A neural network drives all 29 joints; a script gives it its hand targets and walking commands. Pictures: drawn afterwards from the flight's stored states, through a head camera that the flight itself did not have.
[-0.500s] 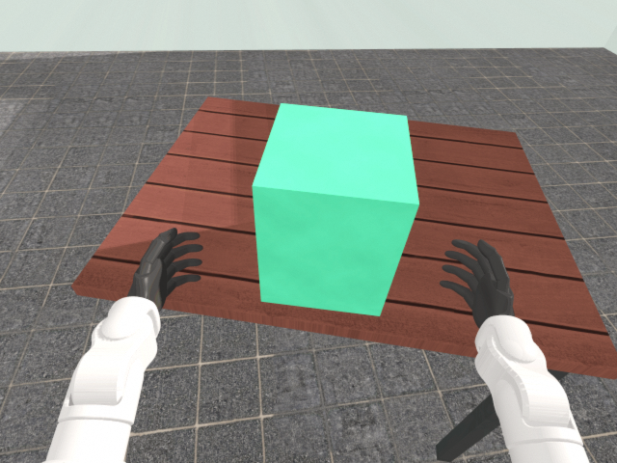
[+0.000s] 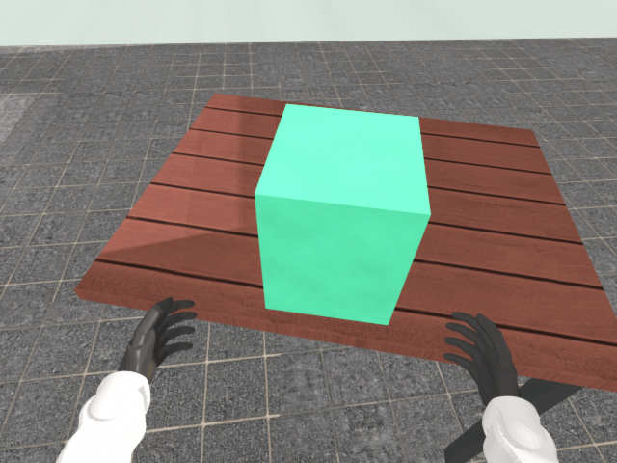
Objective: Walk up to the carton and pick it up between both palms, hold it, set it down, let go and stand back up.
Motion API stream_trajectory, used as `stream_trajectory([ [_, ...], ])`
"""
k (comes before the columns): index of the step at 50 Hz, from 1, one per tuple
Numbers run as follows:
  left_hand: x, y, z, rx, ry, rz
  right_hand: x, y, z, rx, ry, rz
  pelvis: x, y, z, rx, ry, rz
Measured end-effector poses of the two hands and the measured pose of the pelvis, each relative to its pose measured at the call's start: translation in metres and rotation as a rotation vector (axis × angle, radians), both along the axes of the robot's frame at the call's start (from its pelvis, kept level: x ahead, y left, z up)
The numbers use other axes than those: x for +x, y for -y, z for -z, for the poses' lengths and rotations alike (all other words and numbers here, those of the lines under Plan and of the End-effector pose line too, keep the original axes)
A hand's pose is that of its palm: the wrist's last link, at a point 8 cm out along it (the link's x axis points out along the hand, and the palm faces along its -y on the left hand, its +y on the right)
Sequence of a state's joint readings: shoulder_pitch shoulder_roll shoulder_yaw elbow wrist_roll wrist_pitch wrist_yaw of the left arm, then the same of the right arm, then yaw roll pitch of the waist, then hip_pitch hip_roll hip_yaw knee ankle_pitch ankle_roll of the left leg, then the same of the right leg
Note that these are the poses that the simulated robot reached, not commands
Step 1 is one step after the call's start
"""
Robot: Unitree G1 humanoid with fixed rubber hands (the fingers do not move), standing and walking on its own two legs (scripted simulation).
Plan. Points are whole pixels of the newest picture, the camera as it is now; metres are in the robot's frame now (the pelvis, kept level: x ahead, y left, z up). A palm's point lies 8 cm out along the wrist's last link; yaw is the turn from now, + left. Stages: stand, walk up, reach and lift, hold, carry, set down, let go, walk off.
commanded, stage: set down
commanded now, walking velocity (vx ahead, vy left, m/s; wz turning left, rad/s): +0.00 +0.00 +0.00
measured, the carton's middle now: (338, 217) +0.45 -0.01 +0.07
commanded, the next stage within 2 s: let go in 0.86 s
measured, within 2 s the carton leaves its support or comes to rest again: neither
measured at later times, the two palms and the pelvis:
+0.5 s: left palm (139, 418) +0.17 +0.23 -0.03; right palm (489, 439) +0.18 -0.21 -0.04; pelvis +0.00 +0.00 +0.00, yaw -1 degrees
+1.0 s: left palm (148, 443) +0.15 +0.23 -0.08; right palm out of the picture +0.15 -0.22 -0.09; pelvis +0.00 +0.00 -0.01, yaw -1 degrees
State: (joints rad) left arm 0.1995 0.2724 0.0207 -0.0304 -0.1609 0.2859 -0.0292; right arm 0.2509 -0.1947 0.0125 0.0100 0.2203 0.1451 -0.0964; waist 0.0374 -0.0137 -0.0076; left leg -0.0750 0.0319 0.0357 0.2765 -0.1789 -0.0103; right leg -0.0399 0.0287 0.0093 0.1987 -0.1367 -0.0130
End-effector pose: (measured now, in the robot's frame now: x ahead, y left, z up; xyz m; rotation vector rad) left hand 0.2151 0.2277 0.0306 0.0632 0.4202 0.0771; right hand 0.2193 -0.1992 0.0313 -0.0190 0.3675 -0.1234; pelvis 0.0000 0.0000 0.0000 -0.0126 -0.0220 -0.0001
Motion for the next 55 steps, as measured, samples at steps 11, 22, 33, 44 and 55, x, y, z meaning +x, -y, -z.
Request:
stream_trajectory([
  [11,-0.024,-0.002,0.026,0.029,-0.109,-0.017,-0.021,0.002,0.03,-0.021,-0.089,0.0,0.004,0.001,0.0,0.002,0.006,0.009],
  [22,-0.042,-0.004,0.052,0.062,-0.21,-0.026,-0.038,0.006,0.06,-0.053,-0.172,-0.01,0.003,0.001,0.001,0.006,0.0,0.018],
  [33,-0.057,-0.005,0.078,0.085,-0.311,-0.026,-0.053,0.009,0.088,-0.083,-0.25,-0.028,0.003,0.0,0.003,0.008,-0.003,0.02],
  [44,-0.068,-0.006,0.102,0.103,-0.417,-0.023,-0.064,0.014,0.112,-0.103,-0.335,-0.043,0.001,0.0,0.005,0.008,-0.012,0.013],
  [55,-0.048,0.003,0.107,0.12,-0.392,0.03,-0.062,0.033,0.119,-0.126,-0.328,-0.02,0.001,0.001,0.009,0.006,-0.022,0.018],
])
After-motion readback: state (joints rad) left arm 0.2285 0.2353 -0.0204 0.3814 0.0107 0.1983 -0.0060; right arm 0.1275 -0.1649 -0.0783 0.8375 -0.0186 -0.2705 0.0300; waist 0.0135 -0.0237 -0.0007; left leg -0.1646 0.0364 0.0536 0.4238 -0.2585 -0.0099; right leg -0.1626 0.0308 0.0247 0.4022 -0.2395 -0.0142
